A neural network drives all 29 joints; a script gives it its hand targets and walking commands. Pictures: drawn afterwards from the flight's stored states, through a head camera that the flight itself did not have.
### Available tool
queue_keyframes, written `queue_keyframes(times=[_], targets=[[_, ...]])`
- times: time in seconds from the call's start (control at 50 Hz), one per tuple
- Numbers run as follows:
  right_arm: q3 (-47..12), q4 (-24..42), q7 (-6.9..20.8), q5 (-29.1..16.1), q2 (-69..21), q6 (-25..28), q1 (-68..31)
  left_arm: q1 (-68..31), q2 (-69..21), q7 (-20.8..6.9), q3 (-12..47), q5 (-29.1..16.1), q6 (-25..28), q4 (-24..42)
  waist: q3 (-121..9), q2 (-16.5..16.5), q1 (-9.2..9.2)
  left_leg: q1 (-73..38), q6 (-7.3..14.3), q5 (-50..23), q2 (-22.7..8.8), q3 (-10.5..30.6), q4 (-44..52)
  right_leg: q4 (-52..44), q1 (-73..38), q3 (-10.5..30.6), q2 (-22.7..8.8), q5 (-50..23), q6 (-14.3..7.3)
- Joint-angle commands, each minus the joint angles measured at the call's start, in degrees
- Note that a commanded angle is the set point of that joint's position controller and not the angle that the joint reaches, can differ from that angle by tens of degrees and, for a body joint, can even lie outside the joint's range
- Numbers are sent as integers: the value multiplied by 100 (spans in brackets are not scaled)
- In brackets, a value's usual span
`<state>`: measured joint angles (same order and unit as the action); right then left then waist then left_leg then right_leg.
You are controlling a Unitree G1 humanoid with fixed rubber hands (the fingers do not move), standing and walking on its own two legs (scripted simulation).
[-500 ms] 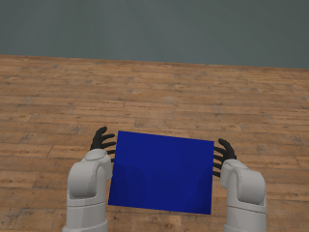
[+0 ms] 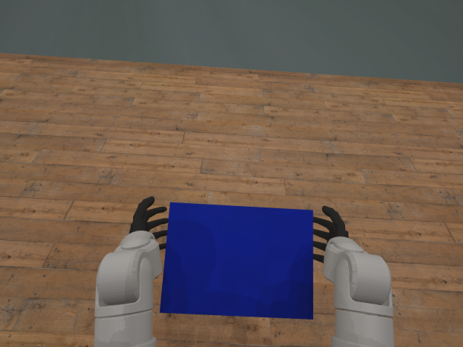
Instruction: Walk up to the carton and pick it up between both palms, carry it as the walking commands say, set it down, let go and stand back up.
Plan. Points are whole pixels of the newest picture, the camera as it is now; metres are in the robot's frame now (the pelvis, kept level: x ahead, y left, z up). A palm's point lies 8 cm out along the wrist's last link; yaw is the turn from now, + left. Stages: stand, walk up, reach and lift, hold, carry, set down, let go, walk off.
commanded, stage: carry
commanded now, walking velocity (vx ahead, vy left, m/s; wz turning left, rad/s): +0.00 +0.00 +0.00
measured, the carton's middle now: (236, 253) +0.32 +0.01 -0.04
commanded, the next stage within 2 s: none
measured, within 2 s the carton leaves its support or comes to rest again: neither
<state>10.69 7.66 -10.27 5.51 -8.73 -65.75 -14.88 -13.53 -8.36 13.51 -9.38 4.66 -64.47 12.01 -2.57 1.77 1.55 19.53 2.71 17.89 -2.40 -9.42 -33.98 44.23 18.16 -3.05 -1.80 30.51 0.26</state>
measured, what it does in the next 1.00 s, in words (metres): shifts its weight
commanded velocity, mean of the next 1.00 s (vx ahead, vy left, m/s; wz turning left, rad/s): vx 0.00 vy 0.03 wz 0.10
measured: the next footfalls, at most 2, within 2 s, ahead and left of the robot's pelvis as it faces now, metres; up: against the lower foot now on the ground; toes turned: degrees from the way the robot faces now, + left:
right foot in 1.24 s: -0.04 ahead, -0.09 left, +0.00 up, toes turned +0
left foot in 2.00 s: -0.15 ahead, +0.03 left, +0.00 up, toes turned +17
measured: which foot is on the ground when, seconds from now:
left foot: down 0.00-1.00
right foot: down 0.00-0.88, up 0.90-1.00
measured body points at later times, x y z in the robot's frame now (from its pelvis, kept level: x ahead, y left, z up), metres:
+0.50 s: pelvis +0.00 -0.02 +0.00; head -0.03 -0.01 +0.45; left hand +0.29 +0.14 +0.06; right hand +0.29 -0.18 +0.07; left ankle +0.00 +0.09 -0.73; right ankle -0.04 -0.14 -0.73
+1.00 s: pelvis -0.04 +0.03 +0.00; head -0.05 +0.05 +0.45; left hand +0.23 +0.23 +0.06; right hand +0.26 -0.09 +0.06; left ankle +0.00 +0.09 -0.73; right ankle -0.04 -0.12 -0.71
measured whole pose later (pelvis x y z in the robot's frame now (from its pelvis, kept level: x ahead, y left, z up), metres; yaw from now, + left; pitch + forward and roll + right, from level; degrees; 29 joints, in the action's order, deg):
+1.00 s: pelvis -0.04 +0.03 +0.00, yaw +6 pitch +2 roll -2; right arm 9.4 8.2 -13.6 4.6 -8.7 -70.4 -15.2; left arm -14.1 -7.4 10.0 -10.1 7.1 -68.1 10.5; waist -3.6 0.5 0.2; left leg 22.7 5.4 15.2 -0.7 -8.8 -35.3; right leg 44.3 21.1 -5.6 -5.2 31.4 3.1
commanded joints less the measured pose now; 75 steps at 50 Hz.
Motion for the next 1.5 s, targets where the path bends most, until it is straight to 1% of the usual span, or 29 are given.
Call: queue_keyframes(times=[0.0, 0.08, 0.14, 0.28, 0.3, 0.42, 0.48, 0.58, 0.64, 0.72, 0.78, 0.82, 0.86, 0.98, 1.02, 1.04, 1.06, 1.08, 1.12, 1.16, 1.2, 1.24, 1.26, 1.28, 1.32, 1.4, 1.42, 1.46, 1.48], targets=[[-3950, 828, 2122, -2256, -5294, 68, -3213, -2670, -5712, -2563, 4129, -2458, -99, 65, -2582, -589, -114, -1743, 236, -4738, -1177, 762, 437, -1573, -821, 251, -286, -2337, 13], [-3640, 107, 2118, -1720, -4821, 477, -2797, -2469, -5526, -2479, 3637, -1928, 228, -766, -2577, -600, -149, -1824, 63, -4509, -701, 561, 194, -1682, -1021, 57, -437, -3896, 85], [-4347, 764, 2134, -2216, -5089, -68, -2885, -2351, -5617, -2540, 4063, -2326, -206, 38, -2183, 678, -152, -1002, -140, -1711, -541, 590, 469, -1731, -1097, 501, -844, -4269, -31], [-3125, -1027, 2218, -1412, -4850, 606, -2887, -2042, -5141, -2506, 2818, -1180, 458, -1844, -2208, 292, -98, -1003, -207, -1874, -543, 625, 385, -1738, -1205, 438, -783, -4448, -116], [-4175, 549, 2223, -2234, -5202, 625, -3468, -2599, -5348, -2512, 3664, -1927, 458, -246, -1966, 398, -68, -732, -278, -1797, -458, 424, 197, -1773, -1170, 481, -837, -5023, -117], [-3862, 349, 2205, -2258, -5259, 484, -3526, -3192, -5504, -2436, 3817, -2080, 326, -113, -2059, -737, -110, -1386, -156, -3434, -721, 539, 359, -1475, -930, 379, -563, -3731, -81], [-3909, 349, 2146, -2333, -5237, 288, -3158, -3433, -5650, -2413, 4217, -2396, 141, 446, -2071, -671, -136, -1439, -216, -2548, -673, 583, 427, -1644, -767, 459, -586, -3513, -97], [-3661, 132, 2135, -1717, -4760, 684, -3179, -2437, -5346, -2516, 3542, -1646, 484, -775, -2588, -80, -136, -1482, -77, -2496, -575, 561, 290, -1612, -1036, 293, -655, -3991, -47], [-4702, 1566, 2141, -2705, -5429, 67, -3854, -2958, -5847, -2525, 4225, -2539, -103, 333, -2142, 268, -79, -440, -193, -1932, -420, 603, -79, -1334, -1404, 554, -1204, -4791, -128], [-4461, 1057, 2216, -2553, -5148, -276, -3670, -2805, -5656, -2460, 3974, -2232, -396, -163, -1271, 1169, -54, 790, -359, 820, 33, 418, -462, -1971, -1170, 912, -2131, -4508, -570], [-4249, 259, 2344, -2546, -5154, -481, -3067, -2353, -5401, -2387, 3858, -2032, -498, -298, -1274, 665, -146, -373, -213, 51, -89, 604, 387, -1632, -97, 370, -1502, -2878, -267], [-4309, 682, 2378, -2711, -5354, -408, -3159, -2676, -5561, -2370, 3990, -2171, -431, 324, -2382, -874, -115, -1514, 204, -3493, -1369, 1826, 802, 16, 122, -336, -599, -1421, 309], [-4193, 764, 2381, -2658, -5223, -391, -3411, -3154, -5574, -2403, 4129, -2161, -473, 309, -1991, -1400, -167, -1525, 684, -4666, -1831, 2290, 999, 477, 680, -166, -402, 524, 276], [-3692, 736, 2344, -2367, -5456, -198, -3125, -3740, -5983, -2455, 4498, -2589, -274, 789, -2195, -995, -248, -1576, 437, -2364, -1277, 1581, 1349, 512, 611, -72, -63, -253, 79], [-3058, -202, 2246, -1768, -5071, 92, -2862, -3050, -5855, -2478, 3786, -2158, -25, -693, -2656, -706, -257, -1844, 552, -1321, -1101, 1457, 1451, 281, 580, 100, -92, -319, 92], [-3807, 897, 2215, -2245, -5402, 127, -3015, -3281, -6072, -2467, 4495, -2627, -6, 545, -2721, -628, -287, -1804, 547, -1209, -1302, 1539, 1607, 259, 491, -68, -69, -279, 24], [-2658, -909, 2187, -1295, -4789, 492, -2717, -2824, -5379, -2493, 3153, -1635, 310, -1419, -2780, -750, -227, -1847, 641, -1386, -1199, 1593, 1626, -102, 418, 8, -4, -336, 52], [-4109, 1557, 2161, -2336, -5587, 496, -3247, -3074, -6018, -2447, 4380, -2482, 298, 732, -2870, -823, -199, -2061, 702, -1701, -1299, 1557, 1519, -405, 407, 157, -12, -296, 44], [-3494, 613, 2115, -1715, -4955, 556, -3432, -3014, -5687, -2508, 3523, -1957, 300, -719, -2727, -479, -144, -1972, 620, -2276, -1161, 1411, 1531, -1517, -131, -104, 201, -552, -67], [-3810, 1245, 2031, -1886, -5237, 748, -2868, -3257, -5836, -2540, 4121, -2358, 481, 686, -3139, -752, -167, -2306, 402, -3140, -1184, 1397, 1220, -2227, -862, 62, -121, -1745, -87], [-3829, 981, 2029, -1829, -4978, 729, -2820, -2691, -5491, -2528, 3938, -2077, 491, 102, -3114, -201, -197, -1737, 211, -2864, -900, 1355, 943, -1838, -1506, 523, -519, -2885, -211], [-2995, -510, 2110, -1195, -4534, 840, -2932, -2344, -5115, -2527, 3015, -1228, 640, -1661, -2461, -79, -175, -1501, -95, -2267, -887, 1274, 1181, -1741, -950, 587, -544, -2014, -330], [-3568, 197, 2189, -1623, -5041, 840, -2861, -2343, -5316, -2573, 3447, -1459, 711, -573, -2082, 111, -218, -1296, 18, -777, -746, 1297, 1627, -1920, -609, 407, -481, -936, -195], [-2909, -971, 2225, -1242, -4603, 966, -3362, -2451, -5164, -2585, 2716, -987, 791, -2134, -1710, 116, -178, -1112, 41, 210, -871, 1353, 1775, -2070, -233, 417, -400, -566, -161], [-3981, 851, 2326, -2127, -5231, 755, -3655, -2654, -5539, -2537, 3525, -1568, 553, -342, -1304, -137, -151, -467, 75, 1498, -1064, 1752, 2306, -1801, -359, -5, -56, -511, -89], [-3292, -544, 2402, -1707, -4677, 709, -3311, -2519, -5358, -2554, 3163, -1196, 581, -1466, -788, -556, -116, 253, -104, 1574, -947, 1564, 2539, -1639, -241, 196, -59, -457, -298], [-2116, -2604, 2428, -681, -4262, 1054, -2323, -2091, -4836, -2579, 2125, -251, 993, -3017, -739, -375, -150, 384, -105, 1321, -883, 1384, 2425, -1896, -190, 209, -214, -530, -352], [-3473, -427, 2382, -1641, -4432, 1258, -3201, -2885, -5152, -2459, 3592, -1303, 1184, -592, -859, -412, -167, 0, -210, 1149, -1032, 1486, 2354, -1872, 77, 200, -109, -222, -326], [-2704, -1774, 2396, -1140, -4734, 1228, -2698, -2775, -5016, -2488, 2906, -823, 1134, -1790, -1194, -370, -194, -82, -161, 1255, -1112, 1437, 2412, -1929, -96, 207, -99, -333, -372]])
